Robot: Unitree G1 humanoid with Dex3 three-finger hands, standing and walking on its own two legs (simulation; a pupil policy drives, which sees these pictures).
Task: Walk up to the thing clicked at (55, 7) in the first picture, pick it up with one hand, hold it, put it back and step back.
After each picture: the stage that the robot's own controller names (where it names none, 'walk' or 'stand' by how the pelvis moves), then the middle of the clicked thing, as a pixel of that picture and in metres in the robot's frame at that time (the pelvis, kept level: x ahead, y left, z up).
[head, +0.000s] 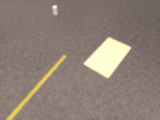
stand; (55, 10) +2.06 +0.34 -0.72
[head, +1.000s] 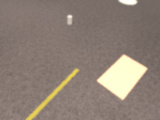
walk; (69, 20) +1.93 +0.07 -0.69
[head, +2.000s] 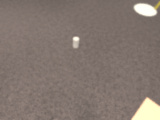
walk; (75, 42) +1.30 -0.02 -0.70
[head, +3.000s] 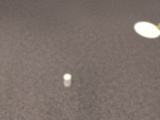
walk; (67, 80) +0.83 +0.08 -0.71
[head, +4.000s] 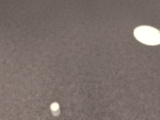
walk; (55, 109) +0.52 +0.18 -0.70
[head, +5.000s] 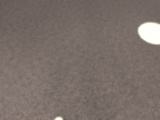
stand; out of the picture +0.37 +0.18 -0.70
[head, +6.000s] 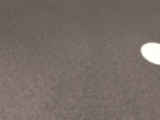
stand; out of the picture +0.34 +0.17 -0.72
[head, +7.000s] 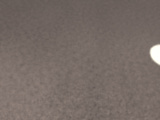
stand; out of the picture +0.32 +0.13 -0.72
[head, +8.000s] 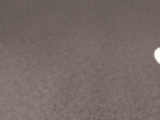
stand; out of the picture +0.31 +0.14 -0.72
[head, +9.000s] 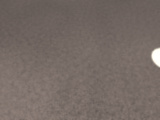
stand; out of the picture +0.30 +0.15 -0.73
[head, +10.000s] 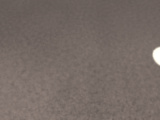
stand; out of the picture +0.28 +0.15 -0.73
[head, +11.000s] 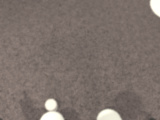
go down; (51, 105) +0.33 +0.16 -0.54
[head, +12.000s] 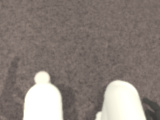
go down; (43, 81) +0.38 +0.18 -0.32
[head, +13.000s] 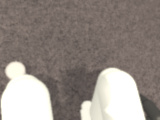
close in; (17, 73) +0.37 +0.20 -0.25
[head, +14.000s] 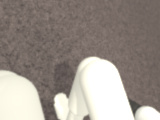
close; out of the picture +0.37 +0.22 -0.22
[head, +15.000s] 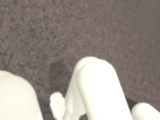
close; out of the picture +0.37 +0.22 -0.22
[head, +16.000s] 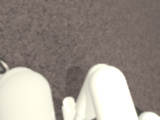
lift; out of the picture +0.33 +0.22 -0.19
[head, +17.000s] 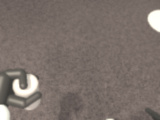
lift; (28, 92) +0.31 +0.18 +0.01
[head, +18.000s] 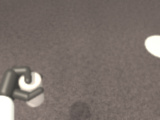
hold; (32, 90) +0.33 +0.18 +0.01
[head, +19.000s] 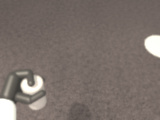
hold; (34, 93) +0.32 +0.17 +0.00
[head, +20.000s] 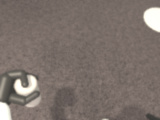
crouch; (29, 91) +0.32 +0.18 -0.06
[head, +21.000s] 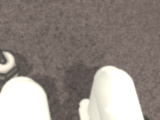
lower; (5, 68) +0.38 +0.21 -0.16
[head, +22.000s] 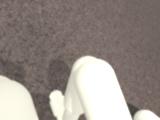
lower; out of the picture +0.40 +0.26 -0.22
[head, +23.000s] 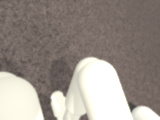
lower; out of the picture +0.39 +0.26 -0.23
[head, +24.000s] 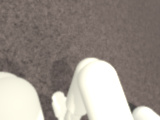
lower; out of the picture +0.39 +0.25 -0.23
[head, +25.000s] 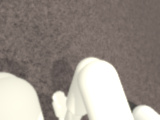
lower; out of the picture +0.38 +0.24 -0.23
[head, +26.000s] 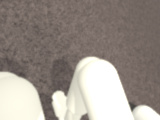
open; out of the picture +0.37 +0.22 -0.23
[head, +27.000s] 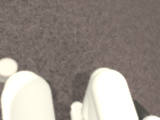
stand; (6, 71) +0.38 +0.21 -0.25
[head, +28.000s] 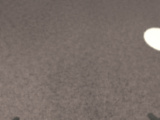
stand; out of the picture +0.32 +0.15 -0.62
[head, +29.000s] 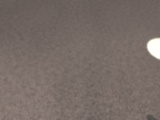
stand; out of the picture +0.32 +0.16 -0.66
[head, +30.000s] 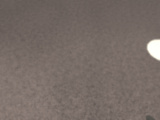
stand; out of the picture +0.33 +0.15 -0.67
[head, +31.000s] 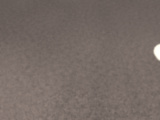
stand; out of the picture +0.34 +0.14 -0.72
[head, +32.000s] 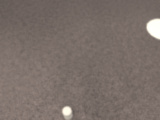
walk; (67, 113) +0.43 +0.14 -0.70
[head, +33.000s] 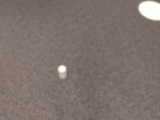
walk; (62, 72) +0.72 +0.14 -0.69
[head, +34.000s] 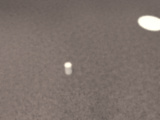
stand; (68, 68) +0.98 +0.14 -0.70
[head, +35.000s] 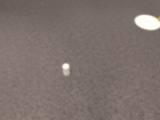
stand; (66, 69) +0.97 +0.14 -0.72
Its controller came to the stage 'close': yes
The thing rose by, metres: 0.72
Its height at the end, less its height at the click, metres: +0.00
